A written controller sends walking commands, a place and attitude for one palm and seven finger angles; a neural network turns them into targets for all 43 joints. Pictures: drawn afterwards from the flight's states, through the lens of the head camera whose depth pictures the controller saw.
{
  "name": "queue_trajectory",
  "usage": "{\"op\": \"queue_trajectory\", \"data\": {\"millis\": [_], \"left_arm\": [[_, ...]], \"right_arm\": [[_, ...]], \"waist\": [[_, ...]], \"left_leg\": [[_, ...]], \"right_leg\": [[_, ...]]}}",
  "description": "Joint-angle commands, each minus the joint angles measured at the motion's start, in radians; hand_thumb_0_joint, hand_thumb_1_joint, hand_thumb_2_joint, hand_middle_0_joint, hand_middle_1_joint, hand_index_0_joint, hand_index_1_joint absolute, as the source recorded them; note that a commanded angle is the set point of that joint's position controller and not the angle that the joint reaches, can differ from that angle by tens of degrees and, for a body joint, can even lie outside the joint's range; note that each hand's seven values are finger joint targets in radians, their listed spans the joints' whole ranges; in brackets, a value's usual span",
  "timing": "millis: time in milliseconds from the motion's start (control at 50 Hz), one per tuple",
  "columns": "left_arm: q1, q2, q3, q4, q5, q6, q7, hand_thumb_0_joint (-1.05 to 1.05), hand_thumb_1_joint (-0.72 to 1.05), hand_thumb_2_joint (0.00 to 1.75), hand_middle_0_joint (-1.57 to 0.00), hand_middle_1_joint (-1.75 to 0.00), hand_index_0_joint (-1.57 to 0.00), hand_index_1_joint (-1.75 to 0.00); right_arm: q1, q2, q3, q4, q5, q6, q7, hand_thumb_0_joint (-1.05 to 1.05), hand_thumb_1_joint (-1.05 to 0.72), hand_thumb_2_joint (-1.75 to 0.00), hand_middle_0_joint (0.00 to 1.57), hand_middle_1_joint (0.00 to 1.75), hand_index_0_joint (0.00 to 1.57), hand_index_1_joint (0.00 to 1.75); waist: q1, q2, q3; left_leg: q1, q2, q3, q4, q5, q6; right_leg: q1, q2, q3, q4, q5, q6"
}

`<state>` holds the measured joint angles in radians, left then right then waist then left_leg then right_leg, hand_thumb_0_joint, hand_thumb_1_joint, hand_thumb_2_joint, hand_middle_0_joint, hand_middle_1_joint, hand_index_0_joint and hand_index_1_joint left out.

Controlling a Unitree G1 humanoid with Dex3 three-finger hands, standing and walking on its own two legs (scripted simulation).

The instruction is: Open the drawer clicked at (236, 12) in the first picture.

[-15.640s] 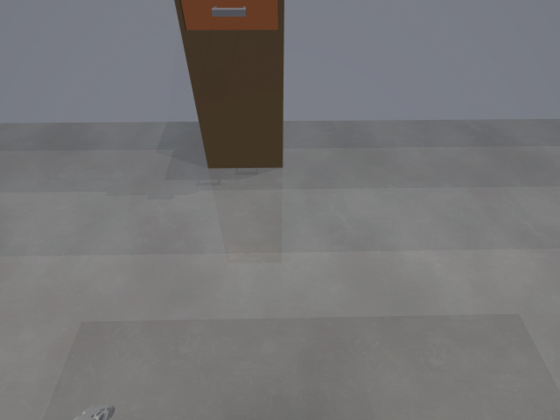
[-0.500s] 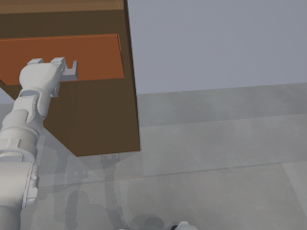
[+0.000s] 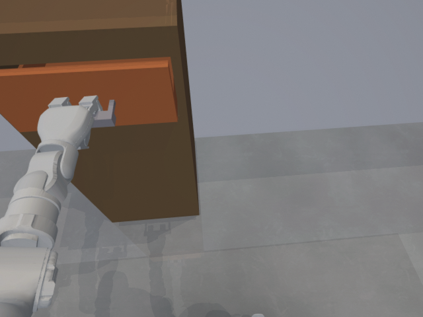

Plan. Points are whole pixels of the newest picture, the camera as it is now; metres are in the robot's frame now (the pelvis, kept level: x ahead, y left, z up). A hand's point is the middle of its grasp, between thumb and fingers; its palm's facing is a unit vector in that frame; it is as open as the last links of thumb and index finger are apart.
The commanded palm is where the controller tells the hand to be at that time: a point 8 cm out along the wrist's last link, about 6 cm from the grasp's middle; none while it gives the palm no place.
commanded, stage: pull the drawer open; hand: left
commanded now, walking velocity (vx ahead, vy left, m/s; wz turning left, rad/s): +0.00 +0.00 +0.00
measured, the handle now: (83, 113) +0.51 +0.26 +0.06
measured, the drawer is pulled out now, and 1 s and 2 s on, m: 0.02 0.16 0.27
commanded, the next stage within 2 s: none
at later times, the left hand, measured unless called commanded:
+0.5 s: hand (73, 175) +0.37 +0.25 +0.04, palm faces -0.02 -0.03 -1.00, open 5.9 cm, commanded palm +0.34 +0.26 +0.10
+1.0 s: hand (68, 203) +0.32 +0.25 +0.04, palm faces -0.01 -0.03 -1.00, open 5.8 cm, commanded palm +0.28 +0.25 +0.10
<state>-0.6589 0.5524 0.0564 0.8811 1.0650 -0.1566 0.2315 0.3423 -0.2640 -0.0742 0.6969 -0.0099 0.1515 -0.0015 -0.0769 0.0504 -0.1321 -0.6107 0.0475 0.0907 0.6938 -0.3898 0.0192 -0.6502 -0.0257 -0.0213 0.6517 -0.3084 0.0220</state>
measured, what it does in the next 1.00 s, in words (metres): stands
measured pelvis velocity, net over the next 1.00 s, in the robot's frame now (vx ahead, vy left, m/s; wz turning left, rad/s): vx -0.01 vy -0.02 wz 0.03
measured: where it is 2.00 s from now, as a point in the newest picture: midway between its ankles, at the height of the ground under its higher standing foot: outside the picture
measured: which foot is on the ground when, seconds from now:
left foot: down 0.00-1.00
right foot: down 0.00-1.00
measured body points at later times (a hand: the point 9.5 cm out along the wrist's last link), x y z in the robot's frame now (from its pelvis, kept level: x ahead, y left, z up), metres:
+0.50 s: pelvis -0.01 -0.01 +0.01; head +0.05 -0.02 +0.45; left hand +0.37 +0.25 +0.10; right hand +0.11 -0.27 -0.12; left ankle -0.05 +0.10 -0.72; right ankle -0.01 -0.14 -0.72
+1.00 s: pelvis -0.01 -0.02 +0.01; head +0.03 -0.04 +0.46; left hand +0.31 +0.25 +0.10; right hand +0.12 -0.28 -0.12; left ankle -0.05 +0.10 -0.72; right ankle -0.01 -0.14 -0.72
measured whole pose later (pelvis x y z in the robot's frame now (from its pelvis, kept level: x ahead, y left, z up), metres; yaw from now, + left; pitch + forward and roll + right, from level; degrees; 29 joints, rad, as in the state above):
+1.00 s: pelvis -0.01 -0.02 +0.01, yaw +2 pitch +9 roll +0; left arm -0.19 0.46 0.02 0.43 1.02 -0.11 0.25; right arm 0.22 -0.26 -0.07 0.66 0.00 0.09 -0.02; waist 0.01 0.06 -0.08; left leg -0.43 0.04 0.07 0.62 -0.35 0.00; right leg -0.48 -0.03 -0.04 0.63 -0.31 0.00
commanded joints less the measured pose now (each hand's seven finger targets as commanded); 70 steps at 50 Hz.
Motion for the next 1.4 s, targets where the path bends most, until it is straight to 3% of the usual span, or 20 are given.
{"op": "queue_trajectory", "data": {"millis": [0,140,180,240,320,380,400,500,540,600,760,780,840,1040,1080,1200,1240,1300,1340,1380], "left_arm": [[-0.245,0.254,0.073,-0.216,-0.025,0.004,0.03,0.0,0.9,0.9,-0.4,-1.35,-0.4,-1.35],[-0.157,0.231,0.073,-0.303,-0.033,0.023,0.042,0.0,0.9,0.9,-0.4,-1.35,-0.4,-1.35],[-0.127,0.205,0.057,-0.295,-0.036,0.034,0.042,0.0,0.9,0.9,-0.4,-1.35,-0.4,-1.35],[-0.125,0.239,0.089,-0.352,-0.033,0.03,0.045,0.0,0.9,0.9,-0.4,-1.35,-0.4,-1.35],[-0.077,0.189,0.056,-0.4,-0.037,0.035,0.05,0.0,0.9,0.9,-0.4,-1.35,-0.4,-1.35],[-0.103,0.169,0.031,-0.374,-0.036,0.04,0.049,0.0,0.9,0.9,-0.4,-1.35,-0.4,-1.35],[-0.125,0.199,0.056,-0.382,-0.03,0.036,0.053,0.0,0.9,0.9,-0.4,-1.35,-0.4,-1.35],[-0.102,0.163,0.028,-0.408,-0.027,0.033,0.055,0.0,0.9,0.9,-0.4,-1.35,-0.4,-1.35],[-0.083,0.186,0.053,-0.425,-0.03,0.029,0.054,0.0,0.9,0.9,-0.4,-1.35,-0.4,-1.35],[-0.055,0.144,0.022,-0.447,-0.035,0.03,0.052,0.0,0.9,0.9,-0.4,-1.35,-0.4,-1.35],[0.107,0.165,0.07,-0.547,-0.051,0.03,0.052,0.0,0.9,0.9,-0.4,-1.35,-0.4,-1.35],[0.121,0.139,0.05,-0.567,-0.054,0.032,0.052,0.0,0.9,0.9,-0.4,-1.35,-0.4,-1.35],[0.186,0.169,0.091,-0.593,-0.061,0.04,0.055,0.0,0.9,0.9,-0.4,-1.35,-0.4,-1.35],[0.294,0.136,0.076,-0.719,-0.069,0.073,0.065,0.0,0.9,0.9,-0.4,-1.35,-0.4,-1.35],[0.299,0.102,0.043,-0.755,-0.065,0.078,0.064,0.0,0.9,0.9,-0.4,-1.35,-0.4,-1.35],[0.344,0.109,0.054,-0.77,-0.069,0.087,0.052,0.0,0.9,0.9,-0.4,-1.35,-0.4,-1.35],[0.383,0.096,0.042,-0.826,-0.066,0.085,0.049,0.0,0.9,0.9,-0.4,-1.35,-0.4,-1.35],[0.439,0.055,0.02,-0.854,-0.076,0.089,0.044,0.0,0.9,0.9,-0.4,-1.35,-0.4,-1.35],[0.493,0.095,0.063,-0.88,-0.078,0.087,0.043,0.0,0.9,0.9,-0.4,-1.35,-0.4,-1.35],[0.535,0.072,0.05,-0.908,-0.079,0.089,0.042,0.0,0.9,0.9,-0.4,-1.35,-0.4,-1.35]], "right_arm": [[0.07,-0.159,-0.057,-0.078,0.005,-0.022,-0.012,0.0,-0.9,-0.9,0.2,0.3,0.2,0.3],[0.024,-0.151,-0.054,-0.099,0.007,-0.027,-0.013,0.0,-0.9,-0.9,0.2,0.3,0.2,0.3],[0.01,-0.146,-0.051,-0.103,0.011,-0.03,-0.013,0.0,-0.9,-0.9,0.2,0.3,0.2,0.3],[-0.011,-0.148,-0.051,-0.113,0.01,-0.034,-0.016,0.0,-0.9,-0.9,0.2,0.3,0.2,0.3],[-0.039,-0.138,-0.047,-0.126,0.012,-0.043,-0.015,0.0,-0.9,-0.9,0.2,0.3,0.2,0.3],[-0.056,-0.138,-0.041,-0.119,0.015,-0.048,-0.02,0.0,-0.9,-0.9,0.2,0.3,0.2,0.3],[-0.056,-0.14,-0.041,-0.118,0.014,-0.051,-0.024,0.0,-0.9,-0.9,0.2,0.3,0.2,0.3],[-0.077,-0.132,-0.039,-0.124,0.012,-0.06,-0.027,0.0,-0.9,-0.9,0.2,0.3,0.2,0.3],[-0.081,-0.135,-0.039,-0.128,0.011,-0.063,-0.029,0.0,-0.9,-0.9,0.2,0.3,0.2,0.3],[-0.094,-0.128,-0.038,-0.136,0.013,-0.071,-0.028,0.0,-0.9,-0.9,0.2,0.3,0.2,0.3],[-0.125,-0.125,-0.035,-0.156,0.01,-0.087,-0.031,0.0,-0.9,-0.9,0.2,0.3,0.2,0.3],[-0.132,-0.123,-0.036,-0.156,0.012,-0.089,-0.03,0.0,-0.9,-0.9,0.2,0.3,0.2,0.3],[-0.143,-0.127,-0.035,-0.157,0.01,-0.093,-0.033,0.0,-0.9,-0.9,0.2,0.3,0.2,0.3],[-0.198,-0.118,-0.023,-0.164,0.009,-0.115,-0.041,0.0,-0.9,-0.9,0.2,0.3,0.2,0.3],[-0.208,-0.11,-0.022,-0.168,0.007,-0.119,-0.041,0.0,-0.9,-0.9,0.2,0.3,0.2,0.3],[-0.234,-0.106,-0.012,-0.165,0.004,-0.125,-0.047,0.0,-0.9,-0.9,0.2,0.3,0.2,0.3],[-0.247,-0.102,-0.011,-0.178,0.0,-0.127,-0.045,0.0,-0.9,-0.9,0.2,0.3,0.2,0.3],[-0.258,-0.097,-0.007,-0.186,-0.002,-0.132,-0.04,0.0,-0.9,-0.9,0.2,0.3,0.2,0.3],[-0.266,-0.1,-0.007,-0.188,-0.008,-0.133,-0.041,0.0,-0.9,-0.9,0.2,0.3,0.2,0.3],[-0.278,-0.093,-0.001,-0.195,-0.007,-0.135,-0.039,0.0,-0.9,-0.9,0.2,0.3,0.2,0.3]], "waist": [[0.043,0.005,-0.37],[0.058,0.004,-0.376],[0.055,-0.012,-0.332],[0.067,-0.009,-0.348],[0.073,0.007,-0.334],[0.054,-0.012,-0.263],[0.059,-0.021,-0.268],[0.067,-0.007,-0.277],[0.075,-0.022,-0.294],[0.077,-0.016,-0.272],[0.107,-0.03,-0.28],[0.1,-0.022,-0.261],[0.106,-0.048,-0.253],[0.113,-0.03,-0.208],[0.116,0.002,-0.218],[0.122,-0.042,-0.181],[0.132,0.01,-0.214],[0.134,-0.027,-0.196],[0.147,-0.034,-0.216],[0.148,-0.034,-0.189]], "left_leg": [[0.222,-0.036,-0.047,-0.039,0.627,0.017],[0.248,-0.044,-0.045,-0.055,0.627,0.017],[0.241,-0.046,-0.046,-0.06,0.61,0.016],[0.249,-0.049,-0.047,-0.067,0.589,0.017],[0.269,-0.053,-0.045,-0.075,0.567,0.015],[0.248,-0.058,-0.045,-0.087,0.467,0.014],[0.245,-0.058,-0.047,-0.091,0.451,0.015],[0.257,-0.066,-0.043,-0.094,0.425,0.016],[0.256,-0.067,-0.047,-0.095,0.43,0.016],[0.26,-0.068,-0.046,-0.099,0.422,0.016],[0.258,-0.068,-0.044,-0.109,0.429,0.017],[0.265,-0.068,-0.041,-0.109,0.433,0.016],[0.259,-0.065,-0.042,-0.115,0.426,0.014],[0.285,-0.064,-0.042,-0.133,0.404,0.008],[0.31,-0.065,-0.04,-0.132,0.41,0.008],[0.301,-0.066,-0.039,-0.138,0.39,0.007],[0.329,-0.066,-0.042,-0.134,0.436,0.002],[0.328,-0.063,-0.044,-0.132,0.45,0.003],[0.334,-0.062,-0.044,-0.131,0.466,0.002],[0.325,-0.062,-0.044,-0.132,0.465,0.002]], "right_leg": [[0.277,0.063,-0.021,-0.011,0.448,-0.048],[0.321,0.06,-0.018,-0.022,0.464,-0.052],[0.314,0.061,-0.024,-0.025,0.458,-0.049],[0.334,0.058,-0.019,-0.03,0.441,-0.052],[0.329,0.058,-0.023,-0.035,0.423,-0.052],[0.299,0.057,-0.027,-0.049,0.363,-0.052],[0.301,0.057,-0.027,-0.047,0.348,-0.053],[0.312,0.054,-0.021,-0.054,0.338,-0.055],[0.334,0.054,-0.02,-0.053,0.336,-0.057],[0.321,0.055,-0.023,-0.053,0.331,-0.056],[0.371,0.053,-0.017,-0.055,0.352,-0.055],[0.36,0.054,-0.017,-0.059,0.358,-0.054],[0.379,0.054,-0.018,-0.063,0.351,-0.053],[0.371,0.051,-0.024,-0.075,0.315,-0.053],[0.36,0.049,-0.024,-0.074,0.315,-0.053],[0.364,0.047,-0.024,-0.08,0.311,-0.05],[0.379,0.045,-0.023,-0.076,0.33,-0.054],[0.374,0.044,-0.029,-0.071,0.343,-0.051],[0.402,0.043,-0.022,-0.072,0.362,-0.05],[0.396,0.04,-0.028,-0.069,0.37,-0.049]]}}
